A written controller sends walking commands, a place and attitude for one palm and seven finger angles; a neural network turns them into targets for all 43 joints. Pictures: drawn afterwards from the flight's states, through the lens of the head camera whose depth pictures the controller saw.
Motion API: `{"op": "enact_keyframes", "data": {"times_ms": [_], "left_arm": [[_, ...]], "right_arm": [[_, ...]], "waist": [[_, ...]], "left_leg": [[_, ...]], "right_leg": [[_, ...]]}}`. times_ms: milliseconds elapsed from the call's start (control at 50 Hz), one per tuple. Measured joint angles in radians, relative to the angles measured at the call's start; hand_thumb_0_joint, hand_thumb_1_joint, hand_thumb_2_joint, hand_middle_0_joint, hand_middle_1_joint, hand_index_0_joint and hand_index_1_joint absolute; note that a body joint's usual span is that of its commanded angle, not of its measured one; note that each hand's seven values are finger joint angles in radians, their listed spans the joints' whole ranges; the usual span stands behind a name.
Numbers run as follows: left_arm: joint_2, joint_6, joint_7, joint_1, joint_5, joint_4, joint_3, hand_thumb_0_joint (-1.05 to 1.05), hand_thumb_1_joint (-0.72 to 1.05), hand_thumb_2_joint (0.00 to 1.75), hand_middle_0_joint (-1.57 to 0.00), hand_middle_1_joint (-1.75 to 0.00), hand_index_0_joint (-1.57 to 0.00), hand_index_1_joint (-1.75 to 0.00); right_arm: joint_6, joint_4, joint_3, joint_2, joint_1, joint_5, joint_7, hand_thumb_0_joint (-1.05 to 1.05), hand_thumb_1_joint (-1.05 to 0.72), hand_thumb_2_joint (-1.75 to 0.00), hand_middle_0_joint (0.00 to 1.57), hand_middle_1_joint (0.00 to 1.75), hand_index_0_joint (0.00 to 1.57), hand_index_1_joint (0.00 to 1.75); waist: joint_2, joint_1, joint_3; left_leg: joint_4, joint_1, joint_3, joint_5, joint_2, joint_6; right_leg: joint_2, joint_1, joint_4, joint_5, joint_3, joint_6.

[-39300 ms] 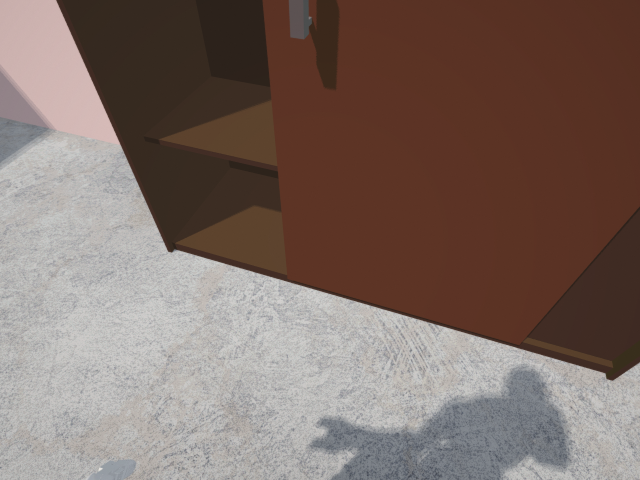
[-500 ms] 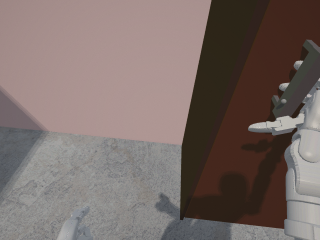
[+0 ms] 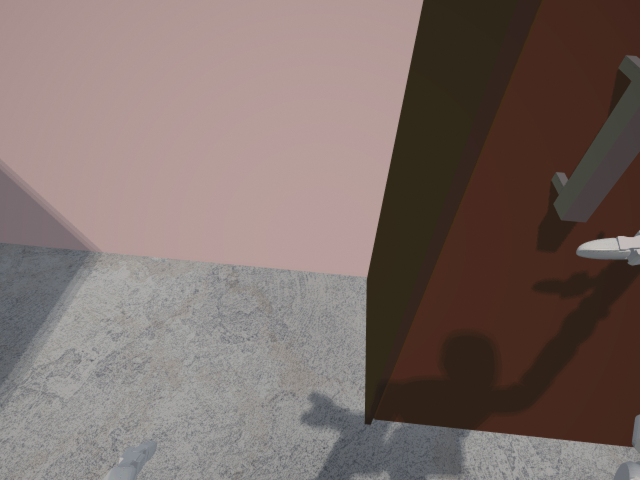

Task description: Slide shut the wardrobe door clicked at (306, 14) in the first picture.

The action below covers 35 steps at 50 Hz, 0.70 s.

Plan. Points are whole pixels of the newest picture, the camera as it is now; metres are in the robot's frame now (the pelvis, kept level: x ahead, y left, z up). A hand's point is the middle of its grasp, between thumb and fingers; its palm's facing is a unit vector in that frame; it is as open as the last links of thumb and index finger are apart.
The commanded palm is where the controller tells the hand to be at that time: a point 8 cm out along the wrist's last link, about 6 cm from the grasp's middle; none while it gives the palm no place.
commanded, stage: slip the hand off the handle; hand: right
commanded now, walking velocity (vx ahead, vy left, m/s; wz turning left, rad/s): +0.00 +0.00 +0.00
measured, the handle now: (600, 142) +0.40 -0.26 +0.26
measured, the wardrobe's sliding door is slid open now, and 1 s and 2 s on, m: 0.00 0.00 0.00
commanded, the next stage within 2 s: draw the hand back to the body in 0.76 s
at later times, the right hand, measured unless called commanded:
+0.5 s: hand out of the picture +0.30 -0.33 +0.23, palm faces +0.51 +0.85 -0.14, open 14.7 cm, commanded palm +0.24 -0.36 +0.23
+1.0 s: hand out of the picture +0.24 -0.32 +0.22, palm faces +0.41 +0.90 -0.13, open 14.7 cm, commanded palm +0.19 -0.35 +0.22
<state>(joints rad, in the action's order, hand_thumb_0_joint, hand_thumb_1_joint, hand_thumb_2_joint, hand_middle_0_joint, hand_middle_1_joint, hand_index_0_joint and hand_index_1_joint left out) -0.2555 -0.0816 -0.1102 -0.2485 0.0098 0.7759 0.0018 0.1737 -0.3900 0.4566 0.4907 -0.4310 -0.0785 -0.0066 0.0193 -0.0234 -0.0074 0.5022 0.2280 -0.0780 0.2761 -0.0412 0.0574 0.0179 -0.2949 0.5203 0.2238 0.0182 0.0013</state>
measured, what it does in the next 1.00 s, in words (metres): stands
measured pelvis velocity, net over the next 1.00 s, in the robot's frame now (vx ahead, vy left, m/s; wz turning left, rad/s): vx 0.01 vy -0.02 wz -0.02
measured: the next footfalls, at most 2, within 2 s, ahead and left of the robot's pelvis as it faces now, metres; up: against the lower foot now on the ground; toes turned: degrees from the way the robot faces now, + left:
none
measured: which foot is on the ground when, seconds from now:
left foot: down 0.00-1.00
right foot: down 0.00-1.00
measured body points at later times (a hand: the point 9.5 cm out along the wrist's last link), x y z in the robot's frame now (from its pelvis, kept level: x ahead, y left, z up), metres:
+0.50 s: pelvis +0.00 -0.02 +0.00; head -0.01 -0.01 +0.45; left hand +0.15 +0.22 -0.10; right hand +0.26 -0.37 +0.23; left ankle +0.00 +0.08 -0.74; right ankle +0.03 -0.12 -0.74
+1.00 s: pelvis +0.01 -0.02 +0.01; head -0.03 -0.01 +0.45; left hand +0.21 +0.19 -0.07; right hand +0.21 -0.36 +0.22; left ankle +0.00 +0.08 -0.74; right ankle +0.03 -0.12 -0.74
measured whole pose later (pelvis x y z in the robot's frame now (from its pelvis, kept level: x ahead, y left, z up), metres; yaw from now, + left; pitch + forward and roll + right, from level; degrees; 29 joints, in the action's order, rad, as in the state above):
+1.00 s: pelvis +0.01 -0.02 +0.01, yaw -1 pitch -6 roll +1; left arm -0.22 -0.15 -0.14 -0.16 0.05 0.72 0.08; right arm -0.13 0.20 0.47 0.40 0.03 -0.26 0.12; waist 0.03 -0.10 0.00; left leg 0.42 0.07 -0.08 0.26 -0.02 0.03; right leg -0.01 -0.15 0.47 0.22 0.01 0.02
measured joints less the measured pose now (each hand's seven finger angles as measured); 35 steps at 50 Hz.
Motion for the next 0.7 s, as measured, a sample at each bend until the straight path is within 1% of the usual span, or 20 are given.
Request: {"op": "enact_keyframes", "data": {"times_ms": [100, 180, 240, 320, 420, 520, 600, 700], "left_arm": [[-0.006, -0.009, 0.000, -0.020, 0.007, 0.003, -0.001, 0.01, 0.90, 0.90, -0.20, -0.30, -0.20, -0.30], [-0.005, -0.010, 0.006, -0.030, 0.013, -0.011, 0.000, 0.01, 0.90, 0.90, -0.20, -0.30, -0.20, -0.30], [-0.002, -0.011, 0.009, -0.033, 0.017, -0.027, 0.003, 0.01, 0.90, 0.90, -0.20, -0.30, -0.20, -0.30], [0.006, -0.015, 0.010, -0.027, 0.017, -0.042, 0.009, 0.01, 0.90, 0.90, -0.20, -0.30, -0.20, -0.30], [0.019, -0.027, 0.007, -0.005, 0.014, -0.048, 0.019, 0.01, 0.90, 0.90, -0.20, -0.30, -0.20, -0.30], [0.028, -0.043, -0.002, 0.033, 0.013, -0.050, 0.029, 0.01, 0.90, 0.90, -0.20, -0.30, -0.20, -0.30], [0.030, -0.057, -0.005, 0.065, 0.013, -0.058, 0.037, 0.01, 0.90, 0.90, -0.20, -0.30, -0.20, -0.30], [0.039, -0.064, -0.007, 0.100, 0.013, -0.070, 0.049, 0.01, 0.90, 0.90, -0.20, -0.30, -0.20, -0.30]], "right_arm": [[0.050, -0.073, 0.020, 0.032, -0.036, -0.017, 0.041, -0.02, 0.56, -0.20, 0.35, 1.24, 0.26, 1.15], [0.049, -0.073, 0.030, 0.048, -0.026, -0.030, 0.052, -0.02, 0.56, -0.20, 0.37, 1.25, 0.26, 1.15], [0.035, -0.029, 0.036, 0.041, 0.019, -0.043, 0.050, -0.02, 0.56, -0.20, 0.35, 1.22, 0.26, 1.15], [0.018, 0.081, 0.050, 0.005, 0.114, -0.058, 0.038, -0.02, 0.56, -0.20, 0.31, 1.19, 0.26, 1.15], [-0.003, 0.238, 0.055, -0.045, 0.227, -0.066, 0.009, -0.02, 0.56, -0.20, 0.28, 1.17, 0.26, 1.15], [-0.044, 0.354, 0.044, -0.071, 0.297, -0.069, -0.005, -0.02, 0.56, -0.20, 0.26, 1.15, 0.26, 1.15], [-0.069, 0.438, 0.020, -0.090, 0.347, -0.078, 0.001, -0.02, 0.56, -0.20, 0.26, 1.15, 0.26, 1.15], [-0.102, 0.509, 0.008, -0.100, 0.401, -0.095, 0.019, -0.01, 0.56, -0.20, 0.25, 1.15, 0.26, 1.15]], "waist": [[-0.002, 0.008, -0.010], [0.001, 0.014, -0.016], [0.005, 0.019, -0.018], [0.006, 0.018, -0.019], [0.006, 0.002, -0.014], [0.008, -0.023, -0.009], [0.012, -0.043, -0.007], [0.009, -0.058, -0.005]], "left_leg": [[0.024, 0.035, 0.000, 0.005, 0.000, -0.002], [0.037, 0.050, 0.008, 0.007, -0.001, -0.005], [0.043, 0.050, 0.019, 0.008, 0.000, -0.009], [0.045, 0.039, 0.033, 0.012, 0.001, -0.014], [0.036, 0.008, 0.038, 0.015, 0.005, -0.021], [0.013, -0.030, 0.028, 0.011, 0.013, -0.026], [-0.005, -0.057, 0.020, 0.007, 0.020, -0.029], [-0.025, -0.086, 0.013, 0.003, 0.024, -0.030]], "right_leg": [[0.001, -0.036, 0.028, 0.007, 0.001, 0.002], [0.003, -0.049, 0.042, 0.013, 0.009, 0.006], [0.003, -0.045, 0.046, 0.018, 0.019, 0.010], [0.003, -0.029, 0.047, 0.026, 0.033, 0.015], [-0.002, 0.001, 0.042, 0.032, 0.038, 0.021], [-0.011, 0.030, 0.026, 0.028, 0.028, 0.025], [-0.019, 0.053, 0.010, 0.022, 0.019, 0.029], [-0.025, 0.079, -0.010, 0.015, 0.012, 0.029]]}}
